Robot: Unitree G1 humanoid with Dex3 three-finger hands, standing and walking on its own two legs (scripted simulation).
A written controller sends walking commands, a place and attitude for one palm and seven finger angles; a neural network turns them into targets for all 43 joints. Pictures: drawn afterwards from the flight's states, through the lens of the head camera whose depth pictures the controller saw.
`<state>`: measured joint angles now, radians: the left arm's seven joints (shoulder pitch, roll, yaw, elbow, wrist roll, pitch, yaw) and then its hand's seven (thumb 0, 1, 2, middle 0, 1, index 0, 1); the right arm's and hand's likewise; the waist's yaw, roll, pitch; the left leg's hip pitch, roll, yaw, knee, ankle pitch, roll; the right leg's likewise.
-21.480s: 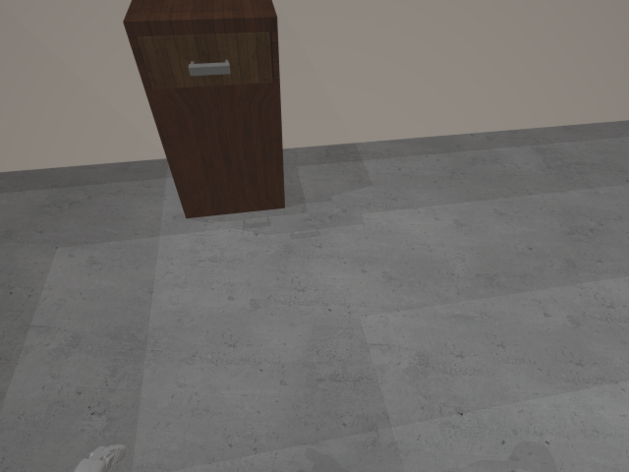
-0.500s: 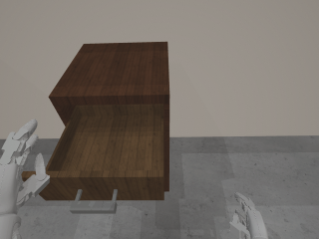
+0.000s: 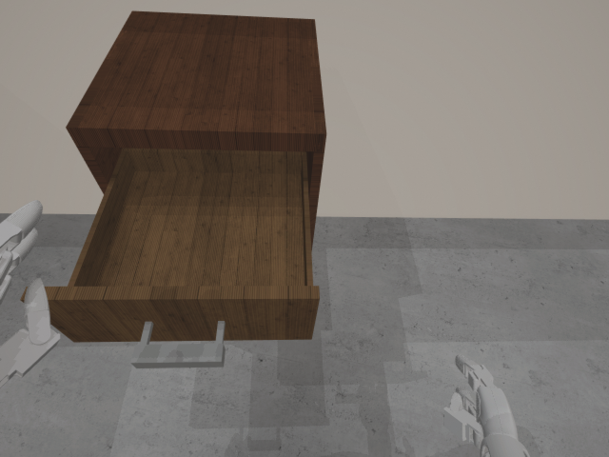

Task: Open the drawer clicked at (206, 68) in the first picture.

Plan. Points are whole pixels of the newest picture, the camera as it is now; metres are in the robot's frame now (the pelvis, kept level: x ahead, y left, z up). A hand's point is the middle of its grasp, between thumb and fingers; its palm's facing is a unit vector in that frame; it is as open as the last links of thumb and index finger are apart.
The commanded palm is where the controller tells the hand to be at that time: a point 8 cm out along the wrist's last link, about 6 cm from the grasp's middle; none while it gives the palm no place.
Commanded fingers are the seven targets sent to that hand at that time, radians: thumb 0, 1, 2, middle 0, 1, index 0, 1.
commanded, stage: step back with the hand held close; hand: left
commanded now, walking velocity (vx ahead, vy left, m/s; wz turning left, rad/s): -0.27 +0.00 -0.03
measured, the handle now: (182, 341) +0.28 +0.20 -0.08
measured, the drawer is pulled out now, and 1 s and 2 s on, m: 0.30 0.30 0.30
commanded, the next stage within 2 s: stop stepping back and stand still in 0.70 s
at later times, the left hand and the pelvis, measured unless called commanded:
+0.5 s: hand out of the picture +0.13 +0.25 +0.16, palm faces +0.36 -0.82 -0.45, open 7.4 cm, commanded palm +0.06 +0.28 +0.18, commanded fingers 0.00 0.90 0.90 -0.20 -0.30 -0.20 -0.30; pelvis -0.07 +0.00 +0.00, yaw +1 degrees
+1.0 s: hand out of the picture -0.03 +0.18 +0.14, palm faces +0.36 -0.77 -0.53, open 7.4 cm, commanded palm -0.09 +0.21 +0.18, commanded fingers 0.00 0.90 0.90 -0.20 -0.30 -0.20 -0.30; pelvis -0.21 -0.08 +0.01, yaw +2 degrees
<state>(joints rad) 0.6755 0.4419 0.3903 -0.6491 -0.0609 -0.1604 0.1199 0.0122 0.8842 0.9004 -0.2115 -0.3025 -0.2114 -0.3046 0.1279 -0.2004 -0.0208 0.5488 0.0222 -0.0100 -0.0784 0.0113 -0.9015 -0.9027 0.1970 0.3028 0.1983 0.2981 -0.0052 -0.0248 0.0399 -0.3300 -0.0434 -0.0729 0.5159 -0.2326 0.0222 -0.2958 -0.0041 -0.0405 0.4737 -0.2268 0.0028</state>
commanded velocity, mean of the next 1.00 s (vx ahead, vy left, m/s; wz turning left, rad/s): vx -0.22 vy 0.04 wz -0.01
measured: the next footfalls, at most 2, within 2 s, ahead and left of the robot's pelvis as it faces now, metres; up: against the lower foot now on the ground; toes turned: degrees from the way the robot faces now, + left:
right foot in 0.70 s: -0.19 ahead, -0.15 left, +0.00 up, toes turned -3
left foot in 1.10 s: -0.29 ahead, +0.03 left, +0.00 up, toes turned +9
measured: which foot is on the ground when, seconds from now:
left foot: down 0.00-0.76, up 0.78-1.00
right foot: down 0.00-0.36, up 0.38-0.68, down 0.70-1.00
